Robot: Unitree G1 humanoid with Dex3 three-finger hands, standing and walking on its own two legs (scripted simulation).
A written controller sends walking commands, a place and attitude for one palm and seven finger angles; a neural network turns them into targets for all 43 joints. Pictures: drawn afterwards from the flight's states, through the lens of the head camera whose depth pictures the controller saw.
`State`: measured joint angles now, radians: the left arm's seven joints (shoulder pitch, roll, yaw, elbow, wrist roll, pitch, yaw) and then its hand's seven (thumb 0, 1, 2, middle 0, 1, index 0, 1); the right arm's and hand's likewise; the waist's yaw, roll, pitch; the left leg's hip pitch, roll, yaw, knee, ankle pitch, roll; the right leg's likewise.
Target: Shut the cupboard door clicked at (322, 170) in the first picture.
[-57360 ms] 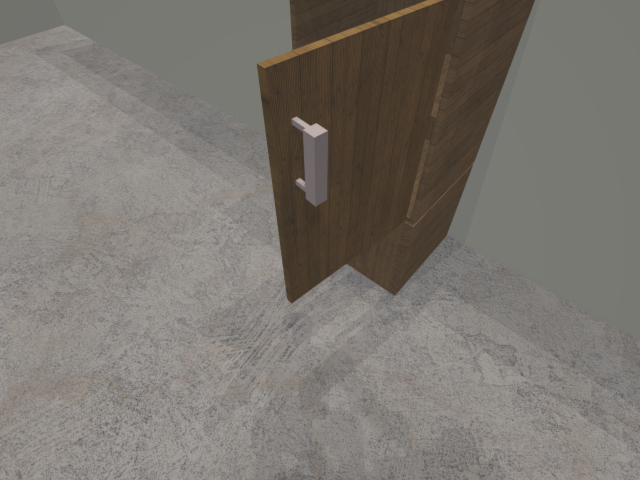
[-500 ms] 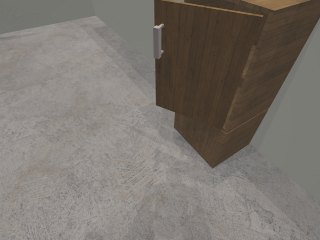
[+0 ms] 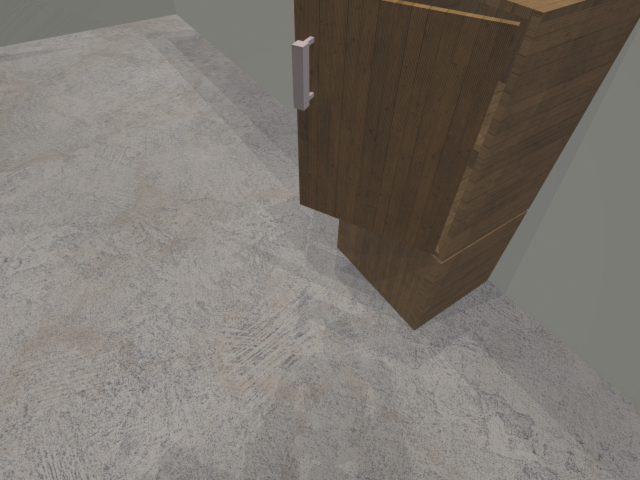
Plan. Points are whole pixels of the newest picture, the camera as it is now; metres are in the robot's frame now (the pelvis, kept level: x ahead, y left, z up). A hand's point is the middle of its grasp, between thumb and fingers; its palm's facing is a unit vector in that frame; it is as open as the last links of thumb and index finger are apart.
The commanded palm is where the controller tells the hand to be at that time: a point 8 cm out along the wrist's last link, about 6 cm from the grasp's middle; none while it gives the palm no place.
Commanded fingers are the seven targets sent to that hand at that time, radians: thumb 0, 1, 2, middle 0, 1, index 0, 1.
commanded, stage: look to check the result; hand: left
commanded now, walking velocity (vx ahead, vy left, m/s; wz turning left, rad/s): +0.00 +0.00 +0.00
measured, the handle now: (305, 73) +0.89 +0.07 +0.09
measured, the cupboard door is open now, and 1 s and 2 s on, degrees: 28 28 28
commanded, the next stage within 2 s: walk to a spot facing it in 0.36 s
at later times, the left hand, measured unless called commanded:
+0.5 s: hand out of the picture -0.01 +0.16 -0.18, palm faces +0.03 -0.98 -0.17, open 7.4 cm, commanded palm none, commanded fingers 0.00 0.90 0.90 -0.20 -0.30 -0.20 -0.30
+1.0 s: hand out of the picture +0.05 +0.24 -0.18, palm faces +0.22 -0.94 -0.26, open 7.4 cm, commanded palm none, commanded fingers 0.00 0.90 0.90 -0.20 -0.30 -0.20 -0.30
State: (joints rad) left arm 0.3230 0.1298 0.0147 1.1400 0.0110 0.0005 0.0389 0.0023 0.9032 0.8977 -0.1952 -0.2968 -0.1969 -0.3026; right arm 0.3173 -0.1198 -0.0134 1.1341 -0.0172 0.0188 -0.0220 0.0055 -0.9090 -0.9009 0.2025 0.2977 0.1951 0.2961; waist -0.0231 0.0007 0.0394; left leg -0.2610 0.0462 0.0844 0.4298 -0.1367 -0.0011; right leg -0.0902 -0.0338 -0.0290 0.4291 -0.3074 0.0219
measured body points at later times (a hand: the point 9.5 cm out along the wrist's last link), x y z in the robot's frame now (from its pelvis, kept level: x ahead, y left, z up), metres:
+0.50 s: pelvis +0.02 +0.00 +0.00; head +0.03 +0.00 +0.45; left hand -0.01 +0.21 -0.16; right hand +0.02 -0.23 -0.16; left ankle +0.06 +0.12 -0.74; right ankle -0.05 -0.13 -0.74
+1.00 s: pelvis +0.01 +0.02 -0.01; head +0.06 +0.04 +0.44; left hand +0.04 +0.29 -0.16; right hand +0.10 -0.22 -0.15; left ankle +0.06 +0.11 -0.74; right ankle -0.01 -0.15 -0.67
